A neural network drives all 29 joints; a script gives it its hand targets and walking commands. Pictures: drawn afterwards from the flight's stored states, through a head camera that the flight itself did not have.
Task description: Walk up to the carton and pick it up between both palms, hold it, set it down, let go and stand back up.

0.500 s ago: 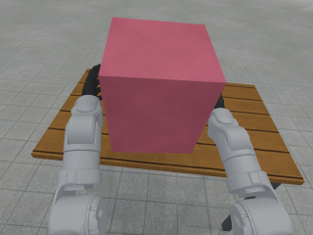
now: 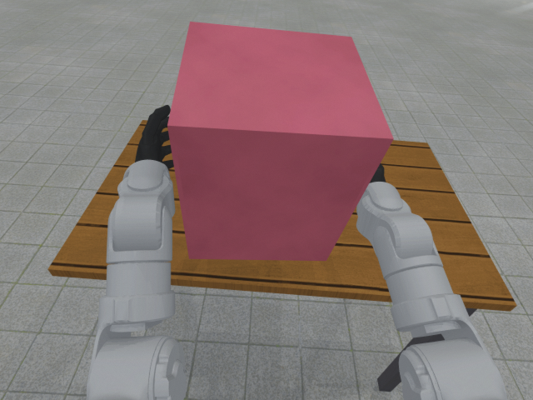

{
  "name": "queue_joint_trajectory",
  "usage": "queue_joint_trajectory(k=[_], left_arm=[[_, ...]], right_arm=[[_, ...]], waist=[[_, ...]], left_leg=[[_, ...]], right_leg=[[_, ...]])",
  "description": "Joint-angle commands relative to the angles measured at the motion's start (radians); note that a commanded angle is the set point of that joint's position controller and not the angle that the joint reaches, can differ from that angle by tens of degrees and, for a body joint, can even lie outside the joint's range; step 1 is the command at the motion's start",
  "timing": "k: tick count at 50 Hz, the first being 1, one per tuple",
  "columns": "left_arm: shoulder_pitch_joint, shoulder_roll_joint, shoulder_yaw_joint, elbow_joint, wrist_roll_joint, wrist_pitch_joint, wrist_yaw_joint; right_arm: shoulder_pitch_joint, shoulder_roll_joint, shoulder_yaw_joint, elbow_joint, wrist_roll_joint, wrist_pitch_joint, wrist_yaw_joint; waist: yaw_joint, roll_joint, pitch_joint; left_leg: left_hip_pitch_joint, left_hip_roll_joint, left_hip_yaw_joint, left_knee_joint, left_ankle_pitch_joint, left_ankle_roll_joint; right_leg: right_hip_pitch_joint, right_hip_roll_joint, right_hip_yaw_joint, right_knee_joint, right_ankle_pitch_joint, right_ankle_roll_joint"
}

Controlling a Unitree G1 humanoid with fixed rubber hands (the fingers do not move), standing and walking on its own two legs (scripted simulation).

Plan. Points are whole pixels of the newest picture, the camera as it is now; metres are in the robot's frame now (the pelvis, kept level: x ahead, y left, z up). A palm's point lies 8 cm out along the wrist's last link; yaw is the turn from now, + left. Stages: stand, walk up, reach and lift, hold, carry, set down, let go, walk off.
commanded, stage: hold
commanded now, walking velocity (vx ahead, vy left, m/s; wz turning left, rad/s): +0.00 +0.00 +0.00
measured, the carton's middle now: (265, 154) +0.40 -0.01 +0.21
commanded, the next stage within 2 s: none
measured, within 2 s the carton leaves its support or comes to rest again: neither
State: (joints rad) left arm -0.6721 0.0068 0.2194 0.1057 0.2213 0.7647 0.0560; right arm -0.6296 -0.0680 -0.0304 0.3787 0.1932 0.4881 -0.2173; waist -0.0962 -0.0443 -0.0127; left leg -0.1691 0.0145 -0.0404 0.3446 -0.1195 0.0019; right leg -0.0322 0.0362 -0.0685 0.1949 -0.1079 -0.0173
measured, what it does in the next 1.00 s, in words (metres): stands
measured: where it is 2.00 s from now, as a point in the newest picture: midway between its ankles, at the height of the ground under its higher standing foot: outside the picture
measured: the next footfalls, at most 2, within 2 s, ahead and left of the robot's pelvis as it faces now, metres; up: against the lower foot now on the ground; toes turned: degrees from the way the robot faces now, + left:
none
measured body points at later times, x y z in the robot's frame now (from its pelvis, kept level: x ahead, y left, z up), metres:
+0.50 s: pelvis -0.01 -0.01 +0.00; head -0.06 +0.03 +0.44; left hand +0.36 +0.17 +0.23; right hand +0.37 -0.14 +0.21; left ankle +0.05 +0.11 -0.75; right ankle +0.00 -0.11 -0.75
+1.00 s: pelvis +0.00 +0.00 +0.00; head -0.04 +0.03 +0.45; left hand +0.37 +0.16 +0.23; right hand +0.37 -0.14 +0.20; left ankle +0.05 +0.11 -0.75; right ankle +0.00 -0.11 -0.75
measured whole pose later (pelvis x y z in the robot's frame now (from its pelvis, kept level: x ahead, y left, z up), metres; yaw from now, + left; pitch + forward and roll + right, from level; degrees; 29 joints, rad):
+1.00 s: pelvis +0.00 +0.00 +0.00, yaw +0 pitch -4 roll -2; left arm -0.65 0.00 0.23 -0.08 0.26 0.93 0.03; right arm -0.63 -0.07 -0.01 0.27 0.26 0.60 -0.25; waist -0.09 -0.05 -0.03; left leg -0.15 0.01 -0.05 0.34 -0.12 0.00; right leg -0.02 0.03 -0.07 0.20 -0.11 -0.02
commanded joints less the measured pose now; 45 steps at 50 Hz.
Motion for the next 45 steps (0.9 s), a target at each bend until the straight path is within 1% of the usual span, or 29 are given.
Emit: queue_joint_trajectory(k=[1,5,7,8,10,14,15,17,22,26,29,34,38,45], left_arm=[[-0.708,-0.573,-0.502,-0.222,-0.201,-0.067,-0.147],[-0.644,-0.573,-0.530,-0.335,-0.204,-0.031,-0.152],[-0.624,-0.554,-0.529,-0.378,-0.198,0.000,-0.160],[-0.624,-0.542,-0.524,-0.387,-0.192,0.016,-0.164],[-0.641,-0.517,-0.515,-0.381,-0.186,0.045,-0.171],[-0.708,-0.504,-0.498,-0.292,-0.195,0.071,-0.175],[-0.725,-0.511,-0.495,-0.270,-0.200,0.070,-0.175],[-0.758,-0.529,-0.491,-0.241,-0.212,0.062,-0.176],[-0.813,-0.550,-0.472,-0.213,-0.218,0.037,-0.181],[-0.814,-0.535,-0.446,-0.203,-0.195,0.036,-0.186],[-0.804,-0.527,-0.434,-0.214,-0.178,0.041,-0.189],[-0.778,-0.528,-0.441,-0.266,-0.164,0.048,-0.190],[-0.752,-0.529,-0.462,-0.317,-0.163,0.056,-0.189],[-0.708,-0.524,-0.495,-0.371,-0.172,0.072,-0.186]], right_arm=[[-1.046,0.446,0.307,-0.458,0.093,-0.104,0.057],[-1.003,0.479,0.384,-0.555,0.144,-0.074,0.029],[-0.979,0.471,0.397,-0.577,0.163,-0.052,0.014],[-0.971,0.459,0.392,-0.573,0.167,-0.041,0.010],[-0.969,0.433,0.366,-0.545,0.164,-0.025,0.007],[-1.028,0.409,0.274,-0.462,0.125,-0.017,0.024],[-1.047,0.409,0.256,-0.447,0.117,-0.016,0.029],[-1.080,0.413,0.235,-0.427,0.108,-0.014,0.034],[-1.108,0.428,0.226,-0.394,0.109,-0.001,0.029],[-1.094,0.419,0.224,-0.366,0.115,0.010,0.026],[-1.086,0.412,0.226,-0.366,0.121,0.012,0.026],[-1.076,0.409,0.251,-0.416,0.138,0.009,0.023],[-1.060,0.406,0.275,-0.464,0.150,0.006,0.019],[-1.025,0.397,0.295,-0.519,0.155,0.002,0.014]], waist=[[0.001,0.098,-0.656],[0.030,0.100,-0.715],[0.035,0.100,-0.685],[0.033,0.097,-0.655],[0.020,0.087,-0.578],[-0.009,0.082,-0.449],[-0.013,0.086,-0.442],[-0.021,0.099,-0.462],[-0.025,0.128,-0.556],[-0.018,0.129,-0.569],[-0.011,0.125,-0.573],[-0.001,0.122,-0.602],[0.000,0.122,-0.613],[-0.007,0.117,-0.591]], left_leg=[[0.357,-0.030,0.004,0.027,0.313,-0.012],[0.379,-0.035,-0.001,0.045,0.466,-0.007],[0.377,-0.038,-0.001,0.042,0.488,-0.006],[0.372,-0.039,0.001,0.035,0.469,-0.006],[0.352,-0.039,0.010,0.016,0.377,-0.005],[0.264,-0.028,0.030,-0.032,0.106,0.003],[0.246,-0.025,0.031,-0.039,0.062,0.006],[0.228,-0.024,0.032,-0.040,0.025,0.009],[0.241,-0.030,0.029,-0.019,0.063,0.005],[0.243,-0.033,0.025,-0.019,0.084,0.000],[0.250,-0.033,0.023,-0.020,0.109,-0.002],[0.297,-0.034,0.019,-0.007,0.203,-0.009],[0.335,-0.034,0.016,0.004,0.273,-0.016],[0.365,-0.033,0.016,0.010,0.313,-0.024]], right_leg=[[0.032,0.026,-0.020,0.000,0.253,0.038],[0.108,0.025,-0.005,0.011,0.372,0.041],[0.119,0.019,-0.004,0.008,0.384,0.042],[0.112,0.015,-0.005,0.003,0.362,0.042],[0.075,0.009,-0.011,-0.011,0.266,0.041],[-0.015,0.003,-0.019,-0.041,0.007,0.031],[-0.026,0.002,-0.019,-0.044,-0.031,0.029],[-0.035,0.001,-0.019,-0.043,-0.059,0.027],[-0.029,0.003,-0.018,-0.026,-0.019,0.030],[-0.017,0.006,-0.022,-0.019,0.003,0.033],[-0.006,0.010,-0.026,-0.016,0.021,0.033],[0.016,0.018,-0.030,-0.011,0.091,0.032],[0.027,0.021,-0.032,-0.011,0.141,0.032],[0.029,0.022,-0.031,-0.017,0.169,0.031]])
